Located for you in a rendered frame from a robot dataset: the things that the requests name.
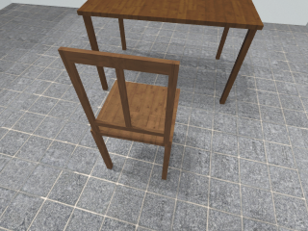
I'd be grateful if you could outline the chair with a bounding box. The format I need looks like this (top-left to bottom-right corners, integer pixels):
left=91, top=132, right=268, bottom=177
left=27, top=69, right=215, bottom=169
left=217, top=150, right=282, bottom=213
left=58, top=46, right=180, bottom=180

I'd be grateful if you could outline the table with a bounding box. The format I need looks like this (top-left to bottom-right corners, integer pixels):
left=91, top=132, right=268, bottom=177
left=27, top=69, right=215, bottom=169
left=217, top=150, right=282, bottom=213
left=77, top=0, right=264, bottom=105

